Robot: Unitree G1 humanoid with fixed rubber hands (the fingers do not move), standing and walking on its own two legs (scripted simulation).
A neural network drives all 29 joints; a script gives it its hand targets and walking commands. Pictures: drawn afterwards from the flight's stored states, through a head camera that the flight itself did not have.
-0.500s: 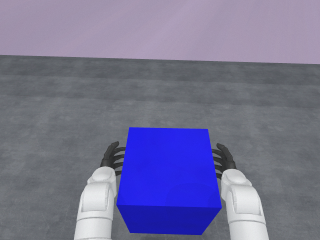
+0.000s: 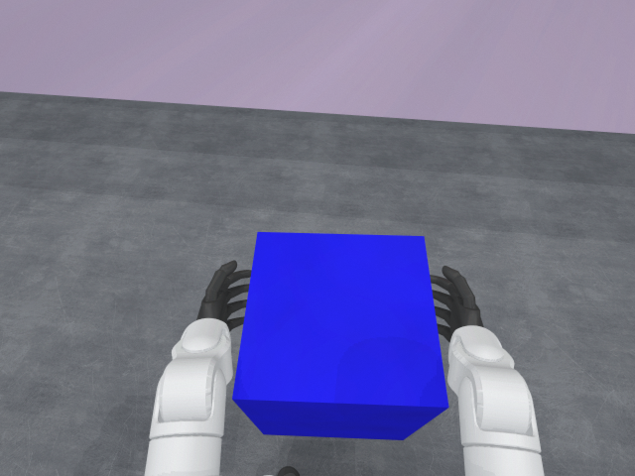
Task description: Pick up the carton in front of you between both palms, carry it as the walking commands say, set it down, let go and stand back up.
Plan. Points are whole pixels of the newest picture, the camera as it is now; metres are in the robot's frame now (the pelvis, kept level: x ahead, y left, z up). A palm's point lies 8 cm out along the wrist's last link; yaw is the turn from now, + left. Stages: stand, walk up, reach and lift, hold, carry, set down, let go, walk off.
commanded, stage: carry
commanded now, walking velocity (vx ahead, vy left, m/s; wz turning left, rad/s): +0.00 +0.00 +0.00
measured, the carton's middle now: (336, 344) +0.30 +0.00 -0.04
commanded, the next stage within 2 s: hold in 2.00 s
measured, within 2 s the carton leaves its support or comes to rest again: neither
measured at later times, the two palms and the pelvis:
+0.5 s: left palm (238, 251) +0.40 +0.14 +0.04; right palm (454, 257) +0.40 -0.16 +0.03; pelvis +0.11 -0.01 +0.00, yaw -1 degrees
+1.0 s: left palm (245, 271) +0.37 +0.12 +0.03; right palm (469, 278) +0.37 -0.18 +0.03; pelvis +0.08 -0.02 -0.01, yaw -1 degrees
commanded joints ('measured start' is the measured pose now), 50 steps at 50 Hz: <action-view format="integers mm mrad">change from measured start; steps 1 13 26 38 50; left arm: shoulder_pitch -354 -484 -470 -475 -509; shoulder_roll -699 -778 -809 -829 -836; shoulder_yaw -570 -617 -533 -540 -521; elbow -60 -51 55 56 87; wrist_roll -187 -228 -186 -192 -182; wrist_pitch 4 -37 -34 -30 -25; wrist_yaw -180 -190 -202 -211 -214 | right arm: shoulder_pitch -388 -480 -481 -482 -530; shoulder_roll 741 796 827 845 856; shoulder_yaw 605 591 544 547 533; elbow -51 -33 67 72 104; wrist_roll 211 221 188 187 187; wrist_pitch -4 -55 -46 -43 -40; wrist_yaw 181 193 203 211 221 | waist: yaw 2 1 8 8 5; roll -41 -39 -33 -43 -20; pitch -437 -450 -422 -429 -379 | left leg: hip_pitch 522 391 333 320 311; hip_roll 120 134 104 108 126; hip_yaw -92 -91 -70 -67 -87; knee -97 73 132 147 93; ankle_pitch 531 396 391 260 135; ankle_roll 19 57 40 37 35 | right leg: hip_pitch -53 34 34 36 -41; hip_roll -91 -105 -90 -102 -91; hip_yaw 0 147 149 154 167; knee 192 56 83 90 46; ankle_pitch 430 553 732 715 409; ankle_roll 25 21 9 -17 -36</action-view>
